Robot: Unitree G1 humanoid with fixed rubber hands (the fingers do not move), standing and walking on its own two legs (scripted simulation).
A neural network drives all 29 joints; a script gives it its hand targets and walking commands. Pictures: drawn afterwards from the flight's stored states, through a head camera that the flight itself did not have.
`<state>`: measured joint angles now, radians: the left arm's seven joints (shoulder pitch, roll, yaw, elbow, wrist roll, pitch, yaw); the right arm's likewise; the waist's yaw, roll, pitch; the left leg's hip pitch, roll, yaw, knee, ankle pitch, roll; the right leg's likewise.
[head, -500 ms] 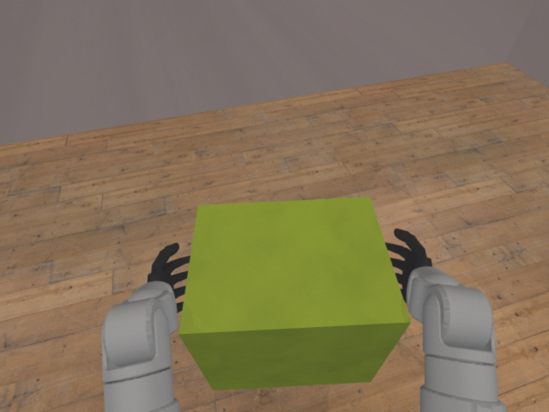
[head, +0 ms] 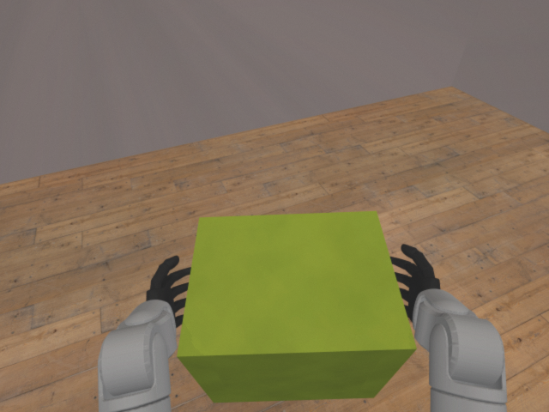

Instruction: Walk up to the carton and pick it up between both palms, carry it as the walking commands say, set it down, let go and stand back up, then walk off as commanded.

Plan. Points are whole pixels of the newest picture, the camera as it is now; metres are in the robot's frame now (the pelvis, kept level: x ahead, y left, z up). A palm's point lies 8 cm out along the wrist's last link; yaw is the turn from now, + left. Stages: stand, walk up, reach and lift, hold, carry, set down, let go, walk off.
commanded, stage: carry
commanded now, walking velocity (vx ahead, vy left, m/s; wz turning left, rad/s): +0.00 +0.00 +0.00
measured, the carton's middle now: (290, 312) +0.27 -0.01 +0.02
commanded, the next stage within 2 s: none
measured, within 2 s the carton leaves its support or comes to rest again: neither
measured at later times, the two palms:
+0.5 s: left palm (169, 323) +0.23 +0.15 +0.08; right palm (434, 303) +0.23 -0.19 +0.09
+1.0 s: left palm (206, 304) +0.25 +0.11 +0.08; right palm (458, 289) +0.25 -0.24 +0.09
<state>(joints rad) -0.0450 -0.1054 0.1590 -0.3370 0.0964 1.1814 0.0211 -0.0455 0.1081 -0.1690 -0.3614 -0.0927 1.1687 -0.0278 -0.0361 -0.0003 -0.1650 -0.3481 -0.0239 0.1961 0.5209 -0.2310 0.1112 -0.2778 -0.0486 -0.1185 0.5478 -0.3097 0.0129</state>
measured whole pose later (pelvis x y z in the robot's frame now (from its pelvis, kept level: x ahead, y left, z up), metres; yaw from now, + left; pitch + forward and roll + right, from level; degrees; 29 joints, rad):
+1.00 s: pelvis +0.00 -0.07 +0.00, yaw +0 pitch +3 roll +1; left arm -0.10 -0.07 0.17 -0.30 0.09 1.19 0.02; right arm -0.10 0.10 -0.15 -0.30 -0.11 1.16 -0.03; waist -0.02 -0.01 -0.13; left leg -0.35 0.04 0.16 0.50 -0.20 0.02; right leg -0.26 0.01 -0.17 0.51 -0.30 -0.08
